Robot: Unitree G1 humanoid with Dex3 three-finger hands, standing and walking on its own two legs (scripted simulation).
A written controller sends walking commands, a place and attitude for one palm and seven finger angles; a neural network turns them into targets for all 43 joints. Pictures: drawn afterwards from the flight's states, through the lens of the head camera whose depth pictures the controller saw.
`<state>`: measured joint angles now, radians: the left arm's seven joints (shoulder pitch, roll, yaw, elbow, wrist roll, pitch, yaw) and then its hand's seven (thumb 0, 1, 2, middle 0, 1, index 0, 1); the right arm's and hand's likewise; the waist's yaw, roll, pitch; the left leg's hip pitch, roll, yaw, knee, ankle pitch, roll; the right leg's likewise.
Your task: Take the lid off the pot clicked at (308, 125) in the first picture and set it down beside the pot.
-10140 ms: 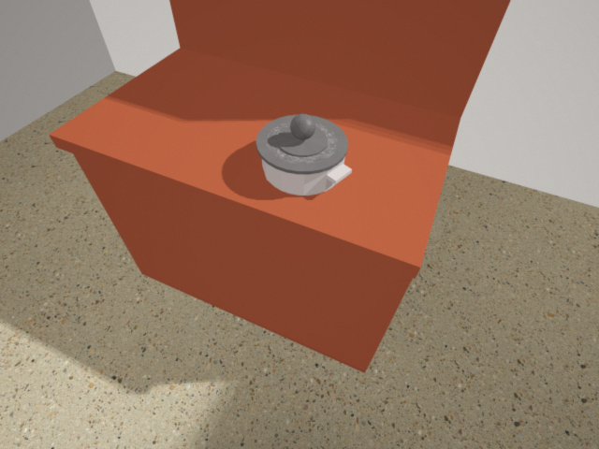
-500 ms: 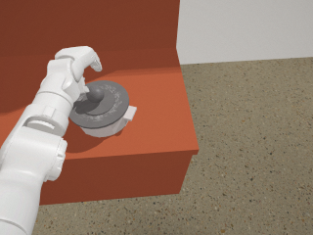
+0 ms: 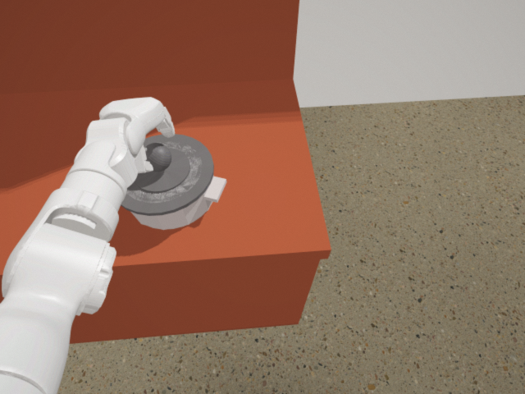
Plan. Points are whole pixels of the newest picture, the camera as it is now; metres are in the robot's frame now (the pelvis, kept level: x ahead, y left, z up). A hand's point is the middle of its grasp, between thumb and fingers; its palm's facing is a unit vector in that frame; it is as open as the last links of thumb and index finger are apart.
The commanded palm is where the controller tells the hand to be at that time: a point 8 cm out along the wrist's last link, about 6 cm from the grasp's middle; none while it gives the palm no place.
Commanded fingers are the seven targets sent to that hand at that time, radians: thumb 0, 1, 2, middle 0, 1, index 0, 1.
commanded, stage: lower the open fingers around the knob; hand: left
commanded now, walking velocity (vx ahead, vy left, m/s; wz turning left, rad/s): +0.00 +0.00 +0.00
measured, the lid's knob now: (156, 157) +0.52 +0.17 +0.03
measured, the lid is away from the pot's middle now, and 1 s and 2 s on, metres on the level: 0.00 0.00 0.01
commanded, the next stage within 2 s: close the fingers and squeeze the knob in 0.62 s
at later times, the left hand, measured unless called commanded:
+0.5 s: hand (152, 160) +0.49 +0.16 +0.06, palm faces -0.41 -0.05 -0.91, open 10.6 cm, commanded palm +0.50 +0.16 +0.12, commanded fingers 0.00 -0.34 1.40 -0.79 -0.08 -0.79 -0.08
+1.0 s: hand (146, 161) +0.49 +0.17 +0.06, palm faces -0.40 -0.06 -0.91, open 10.3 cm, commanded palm +0.50 +0.17 +0.12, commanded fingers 0.00 0.02 0.93 -0.48 -0.93 -0.48 -0.93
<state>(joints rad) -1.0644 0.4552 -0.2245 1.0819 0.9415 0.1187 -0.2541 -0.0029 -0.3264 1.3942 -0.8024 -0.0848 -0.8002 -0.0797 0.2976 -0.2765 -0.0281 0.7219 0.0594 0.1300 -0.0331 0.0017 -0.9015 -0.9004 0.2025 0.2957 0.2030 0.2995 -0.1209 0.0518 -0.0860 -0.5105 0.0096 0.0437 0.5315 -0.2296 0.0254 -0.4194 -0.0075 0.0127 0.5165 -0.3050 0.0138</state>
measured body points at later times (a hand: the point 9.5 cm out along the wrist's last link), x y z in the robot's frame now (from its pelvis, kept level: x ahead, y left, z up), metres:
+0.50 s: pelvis +0.00 +0.00 +0.00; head +0.08 -0.01 +0.44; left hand +0.51 +0.16 +0.11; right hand +0.00 -0.28 -0.14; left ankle +0.01 +0.11 -0.73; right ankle -0.04 -0.13 -0.73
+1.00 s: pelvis +0.00 +0.00 +0.00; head +0.07 -0.01 +0.44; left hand +0.50 +0.17 +0.11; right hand +0.01 -0.28 -0.14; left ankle +0.01 +0.11 -0.73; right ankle -0.04 -0.13 -0.73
